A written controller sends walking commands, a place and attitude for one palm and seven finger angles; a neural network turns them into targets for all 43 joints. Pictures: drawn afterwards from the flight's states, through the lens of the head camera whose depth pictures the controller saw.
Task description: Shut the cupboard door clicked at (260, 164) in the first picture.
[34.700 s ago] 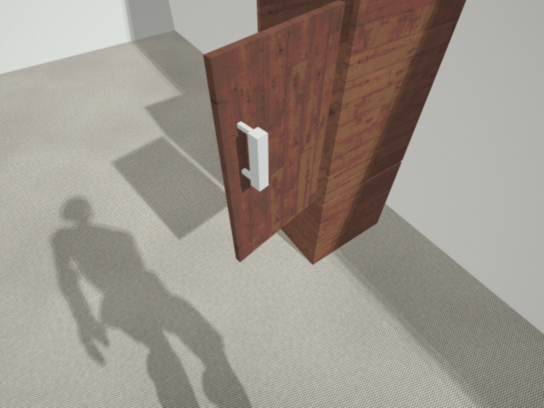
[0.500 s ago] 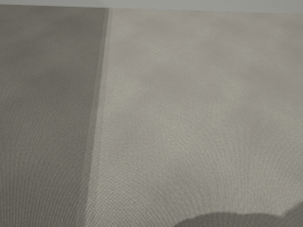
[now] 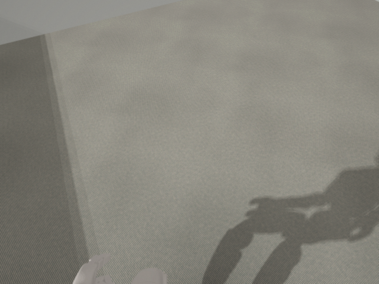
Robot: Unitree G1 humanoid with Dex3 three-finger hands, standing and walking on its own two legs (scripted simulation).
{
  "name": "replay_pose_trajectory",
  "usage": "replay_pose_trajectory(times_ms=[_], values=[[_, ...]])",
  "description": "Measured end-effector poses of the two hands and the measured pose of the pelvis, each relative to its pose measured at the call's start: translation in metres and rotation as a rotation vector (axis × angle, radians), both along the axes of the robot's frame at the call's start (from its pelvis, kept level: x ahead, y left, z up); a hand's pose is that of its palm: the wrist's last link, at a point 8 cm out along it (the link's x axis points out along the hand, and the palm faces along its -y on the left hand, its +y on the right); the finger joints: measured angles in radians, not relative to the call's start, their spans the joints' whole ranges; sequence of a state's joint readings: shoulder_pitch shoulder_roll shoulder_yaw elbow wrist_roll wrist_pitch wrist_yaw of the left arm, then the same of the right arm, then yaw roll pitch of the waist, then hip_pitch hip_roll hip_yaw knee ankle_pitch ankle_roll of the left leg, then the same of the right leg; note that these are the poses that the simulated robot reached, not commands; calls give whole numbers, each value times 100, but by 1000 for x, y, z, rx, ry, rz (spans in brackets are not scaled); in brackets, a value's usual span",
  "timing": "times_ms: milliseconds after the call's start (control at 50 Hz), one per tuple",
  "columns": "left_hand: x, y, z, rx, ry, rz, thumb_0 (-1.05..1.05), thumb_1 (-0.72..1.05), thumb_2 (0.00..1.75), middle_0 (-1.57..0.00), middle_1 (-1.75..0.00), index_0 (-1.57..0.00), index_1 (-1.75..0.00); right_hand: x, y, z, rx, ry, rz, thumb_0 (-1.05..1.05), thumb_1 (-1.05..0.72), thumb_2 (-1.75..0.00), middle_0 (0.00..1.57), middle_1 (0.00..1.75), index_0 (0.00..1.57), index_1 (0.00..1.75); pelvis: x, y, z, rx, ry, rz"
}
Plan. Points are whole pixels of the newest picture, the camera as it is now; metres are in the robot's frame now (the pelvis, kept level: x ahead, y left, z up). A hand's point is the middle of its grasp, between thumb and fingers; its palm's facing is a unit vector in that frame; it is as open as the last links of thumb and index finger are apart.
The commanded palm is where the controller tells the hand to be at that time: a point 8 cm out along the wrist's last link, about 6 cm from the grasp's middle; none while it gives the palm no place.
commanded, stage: turn to face it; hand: left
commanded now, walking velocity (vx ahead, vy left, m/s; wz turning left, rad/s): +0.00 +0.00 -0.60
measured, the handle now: out of the picture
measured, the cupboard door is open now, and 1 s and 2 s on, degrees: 61 61 61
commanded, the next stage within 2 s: none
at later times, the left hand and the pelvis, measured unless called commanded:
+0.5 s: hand (104, 273) +0.16 +0.22 -0.16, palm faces -0.26 -0.94 -0.22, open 7.4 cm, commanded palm none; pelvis +0.02 +0.03 +0.01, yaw -18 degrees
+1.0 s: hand (142, 244) +0.23 +0.14 -0.17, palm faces -0.53 -0.82 -0.21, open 7.4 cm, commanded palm none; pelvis +0.04 +0.02 -0.01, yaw -35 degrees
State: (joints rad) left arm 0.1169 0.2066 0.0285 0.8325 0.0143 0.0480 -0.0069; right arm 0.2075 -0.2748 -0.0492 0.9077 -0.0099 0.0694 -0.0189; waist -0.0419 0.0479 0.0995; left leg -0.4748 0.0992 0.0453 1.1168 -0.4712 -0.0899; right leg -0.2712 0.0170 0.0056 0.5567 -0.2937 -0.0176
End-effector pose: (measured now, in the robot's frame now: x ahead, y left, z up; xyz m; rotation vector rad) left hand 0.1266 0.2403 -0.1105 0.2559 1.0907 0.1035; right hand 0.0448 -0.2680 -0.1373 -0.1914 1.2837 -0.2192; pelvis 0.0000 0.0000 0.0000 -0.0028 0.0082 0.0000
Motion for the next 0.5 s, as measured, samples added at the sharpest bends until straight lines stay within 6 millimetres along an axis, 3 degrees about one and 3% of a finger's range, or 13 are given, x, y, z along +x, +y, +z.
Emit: replay_pose_trajectory(times_ms=[120, 240, 380, 500], values=[[-20, -1, -12, -39, 94, -9, 1, 90, 90, -20, -30, -20, -30, 28, 11, 16, -6, -96, -13, 0, -91, -90, 20, 30, 20, 30, 5, 8, 5, 10, 12, -64], [-25, 28, -36, -56, 165, -11, 1, 90, 90, -20, -30, -20, -30, 44, 30, 25, -59, -179, -34, 0, -91, -90, 20, 30, 20, 30, 14, 31, -6, -13, 25, -139], [2, 46, -27, -40, 184, -84, 1, 91, 90, -20, -30, -19, -30, 14, 43, 39, -75, -137, -86, 0, -91, -90, 21, 30, 21, 30, 16, 38, 7, -41, 10, -231], [43, 28, -16, -16, 141, -188, 1, 91, 90, -20, -29, -19, -30, -29, 36, 32, -56, -87, -203, 0, -91, -90, 21, 30, 21, 30, 17, 32, 8, -45, 8, -308]])
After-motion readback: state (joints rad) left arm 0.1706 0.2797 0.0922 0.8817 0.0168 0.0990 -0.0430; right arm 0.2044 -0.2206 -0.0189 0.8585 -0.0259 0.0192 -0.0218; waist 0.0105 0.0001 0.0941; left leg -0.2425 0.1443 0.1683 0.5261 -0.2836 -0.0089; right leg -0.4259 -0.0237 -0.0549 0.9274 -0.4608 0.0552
